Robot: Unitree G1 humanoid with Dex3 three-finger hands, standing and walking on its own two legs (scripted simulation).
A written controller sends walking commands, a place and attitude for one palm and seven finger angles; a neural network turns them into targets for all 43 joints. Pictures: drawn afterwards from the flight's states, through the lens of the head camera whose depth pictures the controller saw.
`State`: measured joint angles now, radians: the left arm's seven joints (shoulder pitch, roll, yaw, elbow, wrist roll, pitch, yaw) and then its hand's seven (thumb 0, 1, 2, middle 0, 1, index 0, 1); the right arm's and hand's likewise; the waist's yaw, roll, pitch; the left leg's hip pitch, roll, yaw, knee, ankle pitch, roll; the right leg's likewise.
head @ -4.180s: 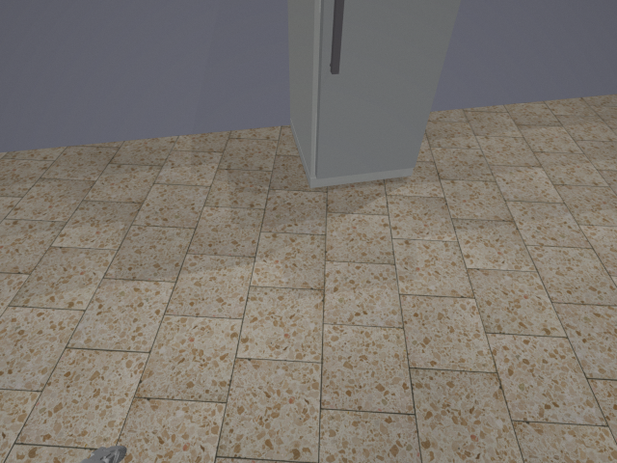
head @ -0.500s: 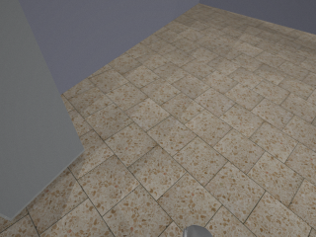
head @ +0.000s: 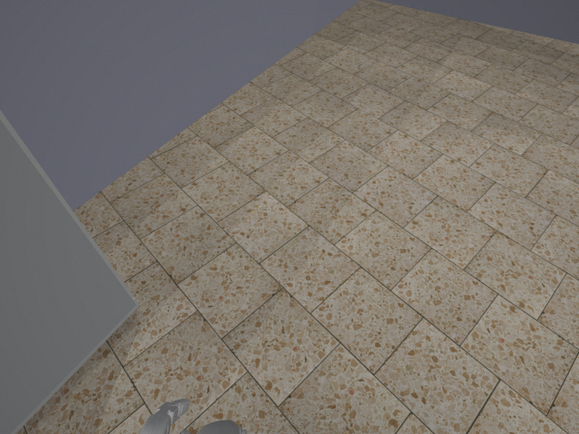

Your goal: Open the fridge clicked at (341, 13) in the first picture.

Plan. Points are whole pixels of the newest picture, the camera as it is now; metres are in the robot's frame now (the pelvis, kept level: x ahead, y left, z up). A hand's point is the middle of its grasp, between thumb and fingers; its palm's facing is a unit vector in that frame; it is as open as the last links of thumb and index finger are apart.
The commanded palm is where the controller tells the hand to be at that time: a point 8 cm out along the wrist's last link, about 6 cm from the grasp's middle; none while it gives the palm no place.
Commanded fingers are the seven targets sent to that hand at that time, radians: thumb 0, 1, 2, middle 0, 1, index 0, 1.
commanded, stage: turn to face it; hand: left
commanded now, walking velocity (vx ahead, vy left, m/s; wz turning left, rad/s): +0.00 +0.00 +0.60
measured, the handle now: out of the picture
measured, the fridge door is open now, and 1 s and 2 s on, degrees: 0 0 0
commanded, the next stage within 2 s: take the last steps up to it in 1.66 s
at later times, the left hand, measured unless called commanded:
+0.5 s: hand out of the picture +0.03 +0.27 -0.16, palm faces +0.31 -0.91 -0.27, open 7.4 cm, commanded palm none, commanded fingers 0.00 0.90 0.90 -0.20 -0.30 -0.20 -0.30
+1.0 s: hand out of the picture -0.08 +0.17 -0.15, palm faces +0.57 -0.78 -0.26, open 7.4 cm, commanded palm none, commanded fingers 0.00 0.90 0.90 -0.20 -0.30 -0.20 -0.30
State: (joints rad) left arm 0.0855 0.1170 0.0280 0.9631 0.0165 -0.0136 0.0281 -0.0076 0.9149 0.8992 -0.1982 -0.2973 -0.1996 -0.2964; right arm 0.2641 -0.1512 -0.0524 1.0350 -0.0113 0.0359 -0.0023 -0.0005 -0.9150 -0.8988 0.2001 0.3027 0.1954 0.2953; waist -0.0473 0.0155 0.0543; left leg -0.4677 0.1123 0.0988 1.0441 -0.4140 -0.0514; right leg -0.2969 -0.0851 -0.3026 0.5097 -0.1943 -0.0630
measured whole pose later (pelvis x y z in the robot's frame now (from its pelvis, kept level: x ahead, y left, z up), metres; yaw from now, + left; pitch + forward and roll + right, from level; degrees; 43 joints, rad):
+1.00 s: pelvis -0.03 -0.03 +0.01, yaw +36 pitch -1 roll +1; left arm 0.22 0.20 0.03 0.89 0.03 0.02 0.02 0.01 0.90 0.90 -0.20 -0.30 -0.20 -0.30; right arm 0.19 -0.27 -0.09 0.94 -0.01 0.09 0.04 0.00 -0.91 -0.90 0.20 0.30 0.20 0.30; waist 0.00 0.00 0.08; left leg -0.41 0.05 0.04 0.92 -0.43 -0.07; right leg -0.23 -0.15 -0.22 0.53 -0.27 0.01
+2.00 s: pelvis -0.05 -0.05 +0.01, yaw +60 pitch -1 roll +1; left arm 0.34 0.18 0.03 1.01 0.03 -0.02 0.01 0.01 0.90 0.90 -0.20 -0.30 -0.20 -0.30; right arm 0.20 -0.23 -0.06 1.02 -0.02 0.05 0.03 0.00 -0.91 -0.90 0.20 0.30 0.19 0.30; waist 0.05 0.00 0.03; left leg -0.30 0.05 0.04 0.77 -0.42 -0.03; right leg -0.18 -0.08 -0.18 0.43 -0.24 -0.02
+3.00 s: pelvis +0.10 +0.22 +0.01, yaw +61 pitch +0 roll -1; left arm 0.32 0.15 0.03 1.10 0.02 -0.06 0.01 0.00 0.92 0.90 -0.20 -0.30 -0.20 -0.30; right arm 0.17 -0.18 -0.05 1.03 -0.02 -0.03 0.01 0.00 -0.93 -0.90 0.20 0.30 0.19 0.30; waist 0.03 0.02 0.03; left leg -0.44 0.10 0.08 0.69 -0.24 -0.02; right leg -0.12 0.01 -0.17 0.40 -0.28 -0.05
